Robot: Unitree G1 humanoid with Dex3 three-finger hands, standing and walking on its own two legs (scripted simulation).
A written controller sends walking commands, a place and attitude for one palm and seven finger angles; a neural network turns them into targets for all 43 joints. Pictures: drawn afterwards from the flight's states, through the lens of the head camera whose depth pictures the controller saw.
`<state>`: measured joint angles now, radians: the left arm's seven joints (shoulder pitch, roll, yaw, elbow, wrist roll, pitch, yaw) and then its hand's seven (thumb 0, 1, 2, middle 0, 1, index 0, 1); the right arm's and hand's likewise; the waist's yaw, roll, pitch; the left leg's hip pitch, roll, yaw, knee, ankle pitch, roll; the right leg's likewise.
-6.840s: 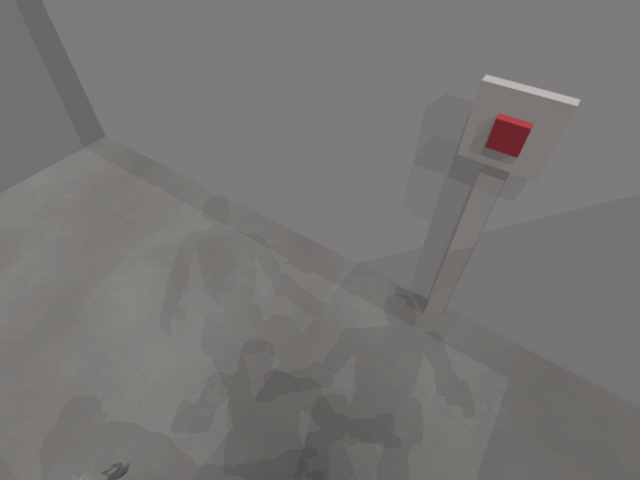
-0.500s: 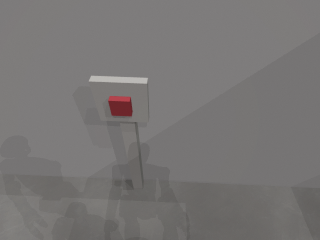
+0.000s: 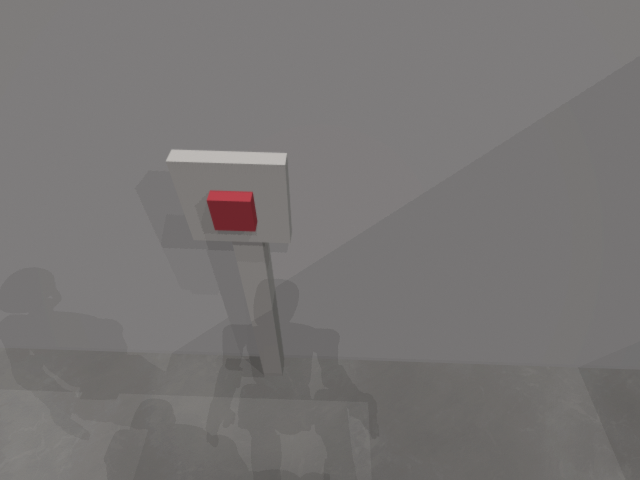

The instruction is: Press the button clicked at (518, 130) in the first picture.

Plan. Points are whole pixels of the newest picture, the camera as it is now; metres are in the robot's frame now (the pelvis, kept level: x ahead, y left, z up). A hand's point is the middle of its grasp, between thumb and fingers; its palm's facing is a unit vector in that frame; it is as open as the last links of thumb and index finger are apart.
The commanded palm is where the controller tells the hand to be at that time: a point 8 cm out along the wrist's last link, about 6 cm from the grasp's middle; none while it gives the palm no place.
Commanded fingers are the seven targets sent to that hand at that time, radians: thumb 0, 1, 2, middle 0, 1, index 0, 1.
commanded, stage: come to a stop and stand still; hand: left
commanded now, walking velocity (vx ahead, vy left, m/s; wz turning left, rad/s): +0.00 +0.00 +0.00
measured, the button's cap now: (233, 209) +0.51 +0.17 +0.02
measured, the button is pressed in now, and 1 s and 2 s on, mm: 0 0 0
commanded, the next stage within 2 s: look again from close up in 0.94 s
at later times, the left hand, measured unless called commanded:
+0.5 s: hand out of the picture -0.08 +0.16 -0.17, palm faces +0.06 -0.99 -0.13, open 7.4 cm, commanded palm none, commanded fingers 0.00 0.90 0.90 -0.20 -0.30 -0.20 -0.30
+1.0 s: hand out of the picture -0.09 +0.18 -0.17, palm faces +0.07 -0.99 -0.15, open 7.4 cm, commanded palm none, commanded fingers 0.00 0.90 0.90 -0.20 -0.30 -0.20 -0.30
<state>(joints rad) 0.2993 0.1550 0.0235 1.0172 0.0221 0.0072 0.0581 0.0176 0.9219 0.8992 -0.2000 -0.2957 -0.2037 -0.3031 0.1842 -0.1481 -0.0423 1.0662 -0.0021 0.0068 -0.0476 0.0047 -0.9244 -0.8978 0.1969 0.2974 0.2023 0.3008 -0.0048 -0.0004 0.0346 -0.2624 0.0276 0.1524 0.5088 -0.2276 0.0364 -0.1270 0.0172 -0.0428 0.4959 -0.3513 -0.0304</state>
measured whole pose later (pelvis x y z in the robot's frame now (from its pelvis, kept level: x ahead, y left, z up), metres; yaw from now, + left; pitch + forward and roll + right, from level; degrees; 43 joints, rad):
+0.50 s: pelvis -0.04 +0.01 +0.01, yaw +1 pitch -1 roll -1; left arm 0.40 0.11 -0.01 1.11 0.01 0.00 0.04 0.01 0.90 0.90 -0.20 -0.30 -0.20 -0.30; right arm 0.36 -0.12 -0.01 1.17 -0.01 0.02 -0.02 0.00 -0.91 -0.90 0.19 0.30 0.20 0.30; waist -0.02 0.00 0.01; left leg -0.26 0.01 0.14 0.39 -0.11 0.05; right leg -0.13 0.01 -0.06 0.40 -0.24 -0.02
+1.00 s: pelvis -0.03 +0.04 +0.01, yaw +1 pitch +0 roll +0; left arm 0.42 0.09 0.00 1.12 0.02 -0.02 0.04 0.00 0.91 0.90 -0.20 -0.30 -0.20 -0.30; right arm 0.30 -0.13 -0.02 1.14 0.00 0.00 -0.03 0.01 -0.91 -0.90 0.20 0.30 0.20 0.30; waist 0.00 0.00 -0.02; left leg -0.26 -0.03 0.16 0.35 -0.10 0.09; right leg -0.15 -0.03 -0.04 0.41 -0.25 0.02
